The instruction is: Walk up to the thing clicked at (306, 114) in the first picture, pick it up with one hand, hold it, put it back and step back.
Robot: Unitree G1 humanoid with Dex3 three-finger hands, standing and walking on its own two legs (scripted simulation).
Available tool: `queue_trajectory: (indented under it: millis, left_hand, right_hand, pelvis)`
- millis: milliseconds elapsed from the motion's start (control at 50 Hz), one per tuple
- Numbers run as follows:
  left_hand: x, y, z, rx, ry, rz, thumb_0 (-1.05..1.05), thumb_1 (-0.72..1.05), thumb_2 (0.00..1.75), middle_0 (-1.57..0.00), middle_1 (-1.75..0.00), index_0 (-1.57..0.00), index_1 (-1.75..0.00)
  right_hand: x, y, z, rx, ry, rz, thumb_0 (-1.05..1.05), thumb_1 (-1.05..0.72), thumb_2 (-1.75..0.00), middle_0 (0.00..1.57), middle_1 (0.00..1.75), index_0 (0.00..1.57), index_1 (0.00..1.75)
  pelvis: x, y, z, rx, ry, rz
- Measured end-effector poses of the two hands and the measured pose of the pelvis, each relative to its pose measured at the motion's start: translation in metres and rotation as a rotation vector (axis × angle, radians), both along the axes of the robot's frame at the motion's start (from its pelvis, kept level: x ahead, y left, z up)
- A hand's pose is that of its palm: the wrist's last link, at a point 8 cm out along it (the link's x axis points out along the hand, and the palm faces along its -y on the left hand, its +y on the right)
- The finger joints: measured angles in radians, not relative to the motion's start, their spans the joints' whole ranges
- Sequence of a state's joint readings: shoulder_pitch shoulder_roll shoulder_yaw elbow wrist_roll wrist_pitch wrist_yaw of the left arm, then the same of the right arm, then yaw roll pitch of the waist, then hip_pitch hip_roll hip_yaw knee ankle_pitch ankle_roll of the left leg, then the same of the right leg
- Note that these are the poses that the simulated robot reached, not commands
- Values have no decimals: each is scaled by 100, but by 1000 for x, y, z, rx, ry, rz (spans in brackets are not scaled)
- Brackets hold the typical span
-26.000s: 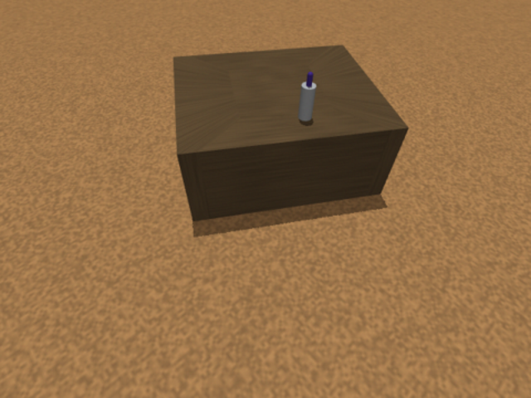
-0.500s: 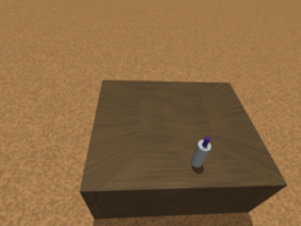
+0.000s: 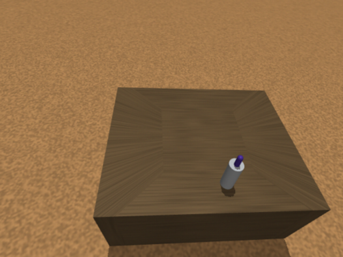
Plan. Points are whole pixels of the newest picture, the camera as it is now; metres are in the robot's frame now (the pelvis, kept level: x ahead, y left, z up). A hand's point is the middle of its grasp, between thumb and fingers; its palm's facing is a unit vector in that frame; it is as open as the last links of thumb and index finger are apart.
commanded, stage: stand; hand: right
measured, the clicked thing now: (233, 170) +0.50 -0.25 -0.26
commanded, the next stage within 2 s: none
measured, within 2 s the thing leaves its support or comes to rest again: neither
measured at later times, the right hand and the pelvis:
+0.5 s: hand out of the picture +0.09 -0.25 -0.15, palm faces -0.02 +0.93 -0.37, open 7.5 cm; pelvis +0.01 +0.01 +0.00, yaw +0 degrees
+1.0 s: hand out of the picture +0.09 -0.25 -0.15, palm faces -0.02 +0.93 -0.36, open 7.4 cm; pelvis +0.01 +0.00 +0.00, yaw +1 degrees
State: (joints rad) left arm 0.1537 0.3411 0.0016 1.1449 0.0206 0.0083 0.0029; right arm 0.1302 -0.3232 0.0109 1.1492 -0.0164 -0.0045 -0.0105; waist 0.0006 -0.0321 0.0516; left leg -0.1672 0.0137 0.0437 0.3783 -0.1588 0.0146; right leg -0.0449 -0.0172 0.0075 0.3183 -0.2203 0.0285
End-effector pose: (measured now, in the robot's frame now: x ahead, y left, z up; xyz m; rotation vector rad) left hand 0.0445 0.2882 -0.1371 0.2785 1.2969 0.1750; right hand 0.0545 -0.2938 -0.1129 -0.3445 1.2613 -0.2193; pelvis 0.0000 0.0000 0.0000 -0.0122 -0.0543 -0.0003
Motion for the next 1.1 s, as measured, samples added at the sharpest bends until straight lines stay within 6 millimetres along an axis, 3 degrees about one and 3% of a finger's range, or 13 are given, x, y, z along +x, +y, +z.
queue_trajectory:
  millis: [180, 280, 380, 800, 1100]
  left_hand:
    - [17, 6, 2, 6, -16, -4, 1, 90, 90, -20, -30, -20, -30]
    - [23, 8, 4, 10, -27, -1, 1, 90, 90, -20, -30, -20, -30]
    - [27, 10, 6, 15, -36, 0, 1, 91, 90, -20, -30, -20, -30]
    - [16, 9, 7, 17, -15, 6, 1, 90, 90, -20, -30, -20, -30]
    - [22, 8, 9, 20, -35, 8, 1, 90, 90, -20, -30, -20, -30]
  right_hand:
    - [15, 6, 0, 4, -14, 1, 0, -30, -73, 19, 27, 20, 27]
    - [22, 7, 1, 3, -23, 4, 0, -62, -84, 20, 29, 20, 29]
    - [28, 6, 1, 3, -34, 5, 0, -79, -88, 20, 29, 21, 29]
    - [22, 1, 0, 7, -7, -3, 0, -90, -90, 20, 30, 21, 30]
    - [29, 1, -1, 15, -21, 8, 0, -90, -90, 20, 30, 21, 30]
  pelvis:
    - [9, 5, 1, 3, 6, -1]
    - [12, 6, 1, 5, 5, 0]
    - [13, 7, 1, 7, 3, 2]
    - [14, 5, 1, 7, 11, 14]
    - [16, 3, 1, 7, 11, 20]
